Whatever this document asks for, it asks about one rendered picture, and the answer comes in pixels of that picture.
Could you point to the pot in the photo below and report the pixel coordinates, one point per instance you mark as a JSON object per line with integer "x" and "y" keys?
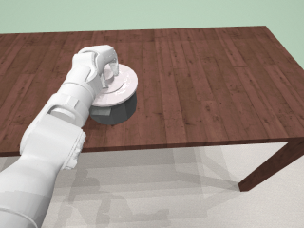
{"x": 114, "y": 114}

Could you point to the table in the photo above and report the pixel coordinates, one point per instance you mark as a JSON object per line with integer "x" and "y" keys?
{"x": 196, "y": 87}

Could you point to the lid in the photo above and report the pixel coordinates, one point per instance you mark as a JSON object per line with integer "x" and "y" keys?
{"x": 120, "y": 90}

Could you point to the left robot upper arm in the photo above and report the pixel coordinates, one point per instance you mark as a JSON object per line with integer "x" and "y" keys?
{"x": 26, "y": 187}

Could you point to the left robot hand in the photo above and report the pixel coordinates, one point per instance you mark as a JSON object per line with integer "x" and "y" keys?
{"x": 110, "y": 57}

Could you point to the knob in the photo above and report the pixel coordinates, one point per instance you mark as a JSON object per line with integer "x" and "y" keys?
{"x": 109, "y": 75}

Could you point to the left robot forearm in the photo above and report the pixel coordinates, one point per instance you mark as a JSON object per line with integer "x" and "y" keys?
{"x": 76, "y": 95}

